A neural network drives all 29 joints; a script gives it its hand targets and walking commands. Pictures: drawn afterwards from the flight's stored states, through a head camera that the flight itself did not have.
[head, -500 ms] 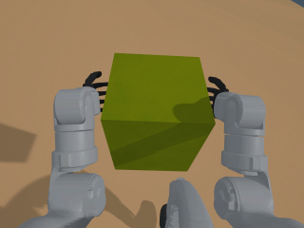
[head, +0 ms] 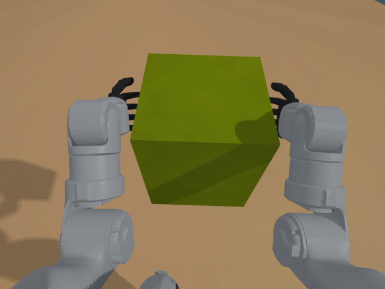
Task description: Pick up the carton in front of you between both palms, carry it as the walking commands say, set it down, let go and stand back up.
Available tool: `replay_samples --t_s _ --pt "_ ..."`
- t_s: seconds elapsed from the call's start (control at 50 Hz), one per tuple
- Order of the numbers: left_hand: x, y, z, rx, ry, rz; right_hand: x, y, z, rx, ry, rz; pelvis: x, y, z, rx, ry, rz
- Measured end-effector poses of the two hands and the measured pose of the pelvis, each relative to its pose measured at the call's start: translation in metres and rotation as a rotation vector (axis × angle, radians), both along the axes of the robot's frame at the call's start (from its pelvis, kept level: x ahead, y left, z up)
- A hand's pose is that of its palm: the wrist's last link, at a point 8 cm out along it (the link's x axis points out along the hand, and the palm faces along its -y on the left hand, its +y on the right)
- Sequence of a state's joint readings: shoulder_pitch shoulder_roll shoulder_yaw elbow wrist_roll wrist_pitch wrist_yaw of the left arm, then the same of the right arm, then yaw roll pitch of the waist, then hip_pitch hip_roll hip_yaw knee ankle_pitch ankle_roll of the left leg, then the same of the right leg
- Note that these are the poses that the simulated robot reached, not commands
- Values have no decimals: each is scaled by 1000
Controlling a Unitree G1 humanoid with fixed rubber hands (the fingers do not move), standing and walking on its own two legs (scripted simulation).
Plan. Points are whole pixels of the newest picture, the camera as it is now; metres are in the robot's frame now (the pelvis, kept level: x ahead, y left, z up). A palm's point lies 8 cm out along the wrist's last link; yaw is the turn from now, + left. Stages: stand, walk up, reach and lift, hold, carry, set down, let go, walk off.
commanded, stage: carry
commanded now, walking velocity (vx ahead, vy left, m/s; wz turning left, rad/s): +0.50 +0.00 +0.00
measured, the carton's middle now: (200, 137) +0.39 +0.01 +0.13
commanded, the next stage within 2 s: none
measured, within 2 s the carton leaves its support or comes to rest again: neither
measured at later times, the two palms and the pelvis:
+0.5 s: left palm (150, 81) +0.65 +0.16 +0.11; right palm (254, 83) +0.63 -0.14 +0.11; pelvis +0.29 +0.01 +0.01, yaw -2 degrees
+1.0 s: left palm (160, 46) +0.87 +0.16 +0.11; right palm (244, 46) +0.87 -0.14 +0.11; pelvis +0.61 +0.01 +0.00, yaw +0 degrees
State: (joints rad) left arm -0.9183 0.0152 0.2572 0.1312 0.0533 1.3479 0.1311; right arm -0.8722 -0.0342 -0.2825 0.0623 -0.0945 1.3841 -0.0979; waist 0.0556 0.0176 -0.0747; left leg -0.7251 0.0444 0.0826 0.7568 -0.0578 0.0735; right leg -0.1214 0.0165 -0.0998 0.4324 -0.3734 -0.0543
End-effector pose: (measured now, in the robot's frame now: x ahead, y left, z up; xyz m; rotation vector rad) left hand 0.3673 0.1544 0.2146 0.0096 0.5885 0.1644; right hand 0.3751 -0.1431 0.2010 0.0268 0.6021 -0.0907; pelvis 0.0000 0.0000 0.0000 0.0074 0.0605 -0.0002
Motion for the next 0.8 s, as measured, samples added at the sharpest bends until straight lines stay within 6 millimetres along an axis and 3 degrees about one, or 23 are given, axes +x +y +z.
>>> replay_samples --t_s 0.08,0.12,0.18,0.28,0.4,0.52,0.62,0.72,0.8 --pt "62 0 -3 9 37 -50 51 -1 1 -29 37 -28 64 14 -13 -6 -14 -16" --pt "93 0 -14 -3 54 -81 73 0 -5 -52 56 -53 92 22 -23 -4 -25 -27" --pt "129 0 -38 -28 132 -102 99 0 -26 -71 134 -79 120 28 -19 -4 -23 -28" --pt "175 1 -71 -39 244 -106 138 2 -60 -62 247 -95 162 34 -3 -20 -6 -30" --pt "232 6 -92 -63 239 -70 203 6 -77 -45 241 -97 222 29 10 -27 25 -28" --pt "287 4 -110 -86 200 -19 271 3 -93 -24 202 -87 301 10 11 -25 37 -29" --pt "338 -14 -122 -90 120 15 327 -16 -111 9 124 -82 378 -11 -7 -21 23 0" --pt "362 -26 -135 -87 162 49 358 -27 -126 49 171 -86 434 -19 4 -10 30 21" --pt "388 -23 -125 -54 154 34 385 -24 -119 32 160 -64 478 -20 13 7 27 17"
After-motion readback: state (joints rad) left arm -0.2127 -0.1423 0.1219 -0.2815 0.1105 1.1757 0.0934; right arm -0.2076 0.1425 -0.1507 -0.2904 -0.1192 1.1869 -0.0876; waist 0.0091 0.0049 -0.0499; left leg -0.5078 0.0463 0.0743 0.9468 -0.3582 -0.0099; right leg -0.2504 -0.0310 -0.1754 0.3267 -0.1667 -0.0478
